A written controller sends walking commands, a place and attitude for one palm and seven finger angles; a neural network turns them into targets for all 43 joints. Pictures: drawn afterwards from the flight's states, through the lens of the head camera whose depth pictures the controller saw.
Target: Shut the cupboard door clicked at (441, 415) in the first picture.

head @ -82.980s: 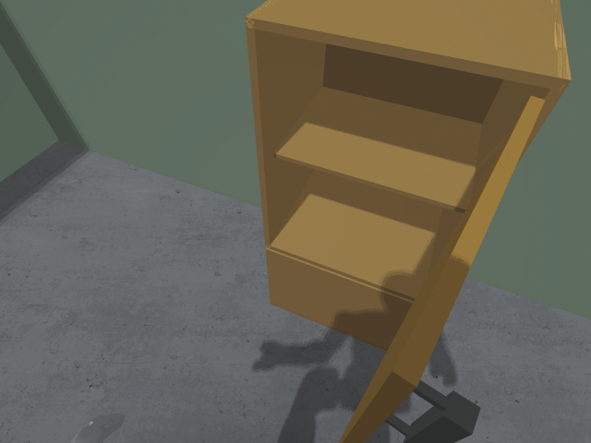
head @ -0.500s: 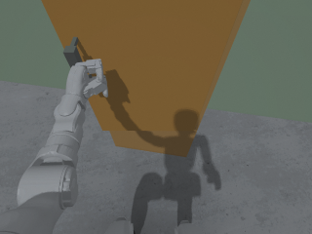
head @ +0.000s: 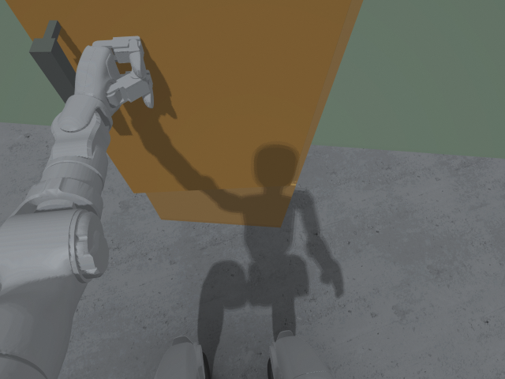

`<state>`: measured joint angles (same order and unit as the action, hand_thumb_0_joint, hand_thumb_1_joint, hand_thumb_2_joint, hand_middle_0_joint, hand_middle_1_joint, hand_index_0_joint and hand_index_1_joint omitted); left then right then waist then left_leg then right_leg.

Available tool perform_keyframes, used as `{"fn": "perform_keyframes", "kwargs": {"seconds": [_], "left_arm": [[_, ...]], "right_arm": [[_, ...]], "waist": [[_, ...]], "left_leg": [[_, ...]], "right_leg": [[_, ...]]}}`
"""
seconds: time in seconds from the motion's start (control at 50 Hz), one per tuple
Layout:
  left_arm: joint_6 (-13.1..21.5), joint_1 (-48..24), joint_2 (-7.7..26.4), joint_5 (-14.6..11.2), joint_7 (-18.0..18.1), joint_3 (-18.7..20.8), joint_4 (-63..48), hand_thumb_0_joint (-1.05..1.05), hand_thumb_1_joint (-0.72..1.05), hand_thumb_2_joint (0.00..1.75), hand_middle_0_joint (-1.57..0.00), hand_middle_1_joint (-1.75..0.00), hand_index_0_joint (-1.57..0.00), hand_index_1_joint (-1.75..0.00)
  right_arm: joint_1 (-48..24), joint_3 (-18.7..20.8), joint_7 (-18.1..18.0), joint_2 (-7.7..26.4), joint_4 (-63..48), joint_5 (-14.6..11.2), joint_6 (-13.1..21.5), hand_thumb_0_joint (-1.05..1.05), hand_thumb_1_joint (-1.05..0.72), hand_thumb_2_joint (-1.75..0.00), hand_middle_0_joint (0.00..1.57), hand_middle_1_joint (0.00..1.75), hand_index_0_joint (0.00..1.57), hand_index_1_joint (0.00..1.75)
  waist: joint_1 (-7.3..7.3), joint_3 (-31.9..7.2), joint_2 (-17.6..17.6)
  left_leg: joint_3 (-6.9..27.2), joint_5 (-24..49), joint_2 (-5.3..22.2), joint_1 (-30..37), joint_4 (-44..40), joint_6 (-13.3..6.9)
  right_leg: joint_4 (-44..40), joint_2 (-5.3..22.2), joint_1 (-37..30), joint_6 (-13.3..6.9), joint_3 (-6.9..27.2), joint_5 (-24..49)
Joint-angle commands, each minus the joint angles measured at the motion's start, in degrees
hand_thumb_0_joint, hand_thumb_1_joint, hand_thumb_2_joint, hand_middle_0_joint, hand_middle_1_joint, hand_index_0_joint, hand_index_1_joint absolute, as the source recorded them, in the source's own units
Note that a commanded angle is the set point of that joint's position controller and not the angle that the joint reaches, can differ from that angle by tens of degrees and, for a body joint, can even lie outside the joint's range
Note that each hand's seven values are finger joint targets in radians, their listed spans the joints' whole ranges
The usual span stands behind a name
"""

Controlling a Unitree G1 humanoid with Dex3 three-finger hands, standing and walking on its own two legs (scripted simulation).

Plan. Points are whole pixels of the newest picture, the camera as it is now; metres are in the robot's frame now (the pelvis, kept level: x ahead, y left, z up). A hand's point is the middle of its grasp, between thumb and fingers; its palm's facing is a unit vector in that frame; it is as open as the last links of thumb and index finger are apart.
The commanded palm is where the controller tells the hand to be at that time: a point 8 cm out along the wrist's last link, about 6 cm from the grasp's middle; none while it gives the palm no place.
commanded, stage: push the door shut along its arc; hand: left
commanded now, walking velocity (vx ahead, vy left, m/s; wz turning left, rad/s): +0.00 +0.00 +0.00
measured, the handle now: (74, 79) +0.56 +0.19 +0.11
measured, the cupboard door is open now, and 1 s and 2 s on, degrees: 8 0 0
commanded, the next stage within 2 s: pull the fist back off the door in 0.68 s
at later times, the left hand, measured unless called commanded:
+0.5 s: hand (153, 62) +0.57 +0.08 +0.13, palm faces -0.33 -0.94 -0.02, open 3.4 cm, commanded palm +0.59 +0.11 +0.12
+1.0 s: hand (167, 57) +0.58 +0.06 +0.13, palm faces +0.14 -0.99 +0.05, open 3.1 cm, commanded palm +0.58 +0.07 +0.12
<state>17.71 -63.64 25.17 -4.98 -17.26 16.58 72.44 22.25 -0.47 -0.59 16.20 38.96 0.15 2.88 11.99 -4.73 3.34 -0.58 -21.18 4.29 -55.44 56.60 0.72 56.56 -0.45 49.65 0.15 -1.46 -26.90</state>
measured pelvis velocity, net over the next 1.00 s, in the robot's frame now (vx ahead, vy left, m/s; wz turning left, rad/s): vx -0.02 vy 0.01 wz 0.01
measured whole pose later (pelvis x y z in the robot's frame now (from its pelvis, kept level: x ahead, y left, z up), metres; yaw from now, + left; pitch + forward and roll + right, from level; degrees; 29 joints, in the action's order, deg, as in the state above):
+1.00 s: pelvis -0.02 +0.01 -0.03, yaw +1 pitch +27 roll -5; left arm 10.8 -83.5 17.4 3.8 18.1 17.4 79.6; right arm 24.6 -0.9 4.5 13.6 41.3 7.1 8.3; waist 15.5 -8.0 4.1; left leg 2.8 -21.6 3.3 -71.4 65.6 0.1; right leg 63.9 0.1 63.3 1.0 -4.2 -27.6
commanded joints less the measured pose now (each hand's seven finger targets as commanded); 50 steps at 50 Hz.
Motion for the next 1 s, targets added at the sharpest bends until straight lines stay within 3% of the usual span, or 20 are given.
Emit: {"fn": "perform_keyframes", "kwargs": {"seconds": [0.0,0.1,0.12,0.2,0.26,0.32,0.36,0.4,0.52,0.56,0.6,0.7,0.76,0.78,0.8,0.82,0.84,0.88,0.92,0.98], "left_arm": [[3.18,-31.35,13.94,-0.51,-0.77,1.77,-13.85,0.00,0.90,0.90,-1.30,-1.50,-1.30,-1.50],[1.95,-35.03,9.09,-0.93,-2.24,-2.22,-13.49,0.00,0.90,0.90,-1.30,-1.50,-1.30,-1.50],[1.93,-35.98,10.94,-0.90,-2.35,-0.89,-13.79,0.00,0.90,0.90,-1.30,-1.50,-1.30,-1.50],[0.41,-37.34,11.07,-0.80,-2.74,-1.14,-12.27,0.00,0.90,0.90,-1.30,-1.50,-1.30,-1.50],[-0.17,-39.88,12.41,-0.58,-3.22,-0.70,-10.87,0.00,0.90,0.90,-1.30,-1.50,-1.30,-1.50],[-0.07,-43.36,11.09,-0.44,-3.82,-2.09,-10.77,0.00,0.90,0.90,-1.30,-1.50,-1.30,-1.50],[-0.57,-43.89,13.08,0.13,-3.98,-1.27,-8.48,0.00,0.90,0.90,-1.30,-1.50,-1.30,-1.50],[-0.98,-46.01,10.94,0.32,-3.97,-2.72,-7.92,0.00,0.90,0.90,-1.30,-1.50,-1.30,-1.50],[-1.41,-51.33,9.78,1.29,-4.45,-3.90,-9.31,0.00,0.90,0.90,-1.30,-1.50,-1.30,-1.50],[-2.16,-52.89,8.94,1.62,-4.37,-4.54,-8.98,0.00,0.90,0.90,-1.30,-1.50,-1.30,-1.50],[-2.72,-54.24,4.95,1.71,-3.99,-6.80,-10.05,0.00,0.90,0.90,-1.30,-1.50,-1.30,-1.50],[-4.31,-57.51,2.17,1.57,-3.54,-8.96,-9.62,0.00,0.90,0.90,-1.30,-1.50,-1.30,-1.50],[-4.80,-58.74,2.93,1.33,-3.47,-8.87,-8.58,0.00,0.90,0.90,-1.30,-1.50,-1.30,-1.50],[-5.62,-59.64,5.28,-2.09,9.06,2.61,-8.92,0.00,0.90,0.90,-1.30,-1.50,-1.30,-1.50],[-6.21,-55.60,3.93,0.17,15.90,1.84,-6.43,0.00,0.90,0.90,-1.30,-1.50,-1.30,-1.50],[-6.49,-55.42,-0.27,0.81,19.80,-0.19,-6.54,0.00,0.90,0.90,-1.30,-1.50,-1.30,-1.50],[-6.59,-55.29,-1.86,1.67,23.38,0.51,-5.67,0.00,0.90,0.90,-1.30,-1.50,-1.30,-1.50],[-5.21,-57.47,-2.93,4.35,31.56,1.52,-6.91,0.00,0.90,0.90,-1.30,-1.50,-1.30,-1.50],[-2.44,-58.94,-3.97,9.36,38.89,0.77,-8.34,0.00,0.90,0.90,-1.30,-1.50,-1.30,-1.50],[0.04,-58.81,-2.46,17.02,41.87,-2.76,-5.63,0.00,0.90,0.90,-1.30,-1.50,-1.30,-1.50]], "right_arm": [[10.04,3.69,-0.52,9.59,-2.90,0.14,1.31,0.00,-0.90,-0.90,0.20,0.30,0.20,0.30],[11.09,3.99,-0.48,9.45,-1.94,0.18,1.30,0.00,-0.90,-0.90,0.20,0.30,0.20,0.30],[11.13,4.14,-0.40,9.85,-1.64,0.08,1.47,0.00,-0.90,-0.90,0.20,0.30,0.20,0.30],[11.76,3.86,-0.54,9.85,-1.16,0.42,1.50,0.00,-0.90,-0.90,0.20,0.30,0.20,0.30],[11.91,3.79,-0.63,10.09,-0.59,0.44,1.83,0.00,-0.90,-0.90,0.20,0.30,0.20,0.30],[11.72,3.63,-0.67,9.97,-0.19,0.66,2.50,0.00,-0.90,-0.90,0.20,0.30,0.20,0.30],[12.15,3.44,-0.78,10.26,0.14,0.78,2.54,0.00,-0.90,-0.90,0.20,0.30,0.20,0.30],[12.51,3.31,-0.84,10.14,0.56,1.05,2.84,0.00,-0.90,-0.90,0.20,0.30,0.20,0.30],[13.27,3.69,-0.55,10.42,1.50,1.55,3.84,0.00,-0.90,-0.90,0.20,0.30,0.20,0.30],[13.73,3.74,-0.59,10.39,1.80,1.61,3.71,0.00,-0.90,-0.90,0.20,0.30,0.20,0.30],[13.76,3.91,-0.50,10.17,2.20,1.84,3.97,0.00,-0.90,-0.90,0.20,0.30,0.20,0.30],[13.76,3.68,-0.91,10.40,3.47,1.94,4.86,0.00,-0.90,-0.90,0.20,0.30,0.20,0.30],[13.33,3.43,-1.03,10.58,3.73,1.70,5.69,0.00,-0.90,-0.90,0.20,0.30,0.20,0.30],[15.15,2.50,-0.46,8.90,1.86,2.45,6.26,0.00,-0.90,-0.90,0.20,0.30,0.20,0.30],[15.33,2.49,0.39,8.94,2.13,3.10,6.40,0.00,-0.90,-0.90,0.20,0.30,0.20,0.30],[15.19,2.63,1.25,8.57,1.82,3.42,6.34,0.00,-0.90,-0.90,0.20,0.30,0.20,0.30],[15.90,3.01,1.94,8.60,2.12,4.27,6.07,0.00,-0.90,-0.90,0.20,0.30,0.20,0.30],[16.68,3.44,3.27,8.57,2.16,5.52,5.78,0.00,-0.90,-0.90,0.20,0.30,0.20,0.30],[16.63,3.71,4.77,8.12,2.23,7.07,6.01,0.00,-0.90,-0.90,0.20,0.30,0.20,0.30],[17.18,4.23,6.51,8.57,2.70,8.10,5.59,0.00,-0.90,-0.90,0.20,0.30,0.20,0.30]], "waist": [[1.18,-31.90,3.09],[3.37,-30.94,2.91],[2.99,-31.88,4.06],[3.58,-31.07,3.25],[4.72,-30.59,2.03],[5.59,-30.85,4.64],[5.87,-29.94,4.32],[6.82,-29.40,4.70],[7.65,-34.85,8.78],[8.29,-34.36,8.51],[8.84,-34.34,9.56],[10.27,-33.26,10.19],[10.44,-33.05,11.03],[7.37,-33.76,11.87],[7.41,-33.58,10.83],[8.35,-32.66,11.02],[8.97,-31.57,7.51],[9.28,-31.20,7.08],[9.32,-32.56,9.11],[10.75,-31.01,10.08]], "left_leg": [[2.97,16.80,-2.98,26.32,-2.16,-2.89],[3.51,18.06,-2.80,28.28,-1.30,-3.00],[3.58,17.96,-2.64,28.50,-0.90,-2.80],[3.41,18.26,-3.07,26.88,-0.45,-3.28],[3.46,17.33,-2.82,25.27,0.55,-3.38],[3.48,16.83,-2.84,25.70,1.37,-3.40],[3.78,16.51,-2.58,24.18,1.94,-3.36],[4.08,16.41,-2.66,24.61,2.28,-3.58],[5.21,19.68,-2.06,28.60,4.60,-3.29],[5.55,18.91,-1.88,28.38,4.72,-3.28],[6.13,19.32,-1.97,30.31,4.71,-3.44],[6.51,15.60,-1.88,30.22,4.60,-3.40],[6.62,12.93,-1.75,30.27,4.62,-3.09],[7.56,8.76,-1.11,24.94,3.42,-2.05],[8.27,6.49,-1.09,24.14,2.29,-1.75],[9.48,5.87,-0.74,24.42,1.63,-1.47],[9.98,4.06,-0.63,23.34,1.44,-1.42],[9.86,2.20,-1.00,22.04,0.95,-1.27],[10.47,1.73,-0.94,23.19,1.08,-0.76],[9.10,-1.02,-1.10,22.00,0.93,-0.79]], "right_leg": [[-7.45,-2.26,-5.31,-0.86,0.58,21.45],[-7.57,-2.66,-1.72,-0.79,-0.11,21.24],[-7.45,-2.64,-0.97,-0.72,0.10,20.82],[-7.35,-2.86,-1.35,-0.98,-0.03,21.45],[-7.22,-2.87,-0.24,-0.72,0.12,20.89],[-6.76,-2.93,2.10,-0.78,-0.03,19.51],[-6.20,-3.04,3.13,-0.99,-0.20,18.51],[-5.97,-3.12,4.76,-1.15,-0.67,17.48],[-3.68,-3.36,10.02,-1.32,-1.36,16.58],[-3.53,-3.45,11.34,-1.32,-1.64,15.48],[-3.48,-3.58,13.74,-1.53,-1.99,14.45],[-3.33,-3.61,16.66,-1.58,-2.75,11.70],[-3.03,-3.51,18.20,-1.71,-3.11,10.08],[-3.96,-2.55,15.23,-1.10,-2.20,8.78],[-3.28,-2.75,15.52,-0.69,-2.69,7.39],[-2.39,-2.53,17.19,-0.39,-3.02,7.68],[-2.36,-2.49,17.08,-0.10,-3.55,7.23],[-2.58,-2.38,17.02,0.12,-3.59,6.47],[-1.57,-2.27,19.10,0.13,-3.86,6.02],[-2.13,-1.98,19.59,-0.29,-3.45,3.89]]}}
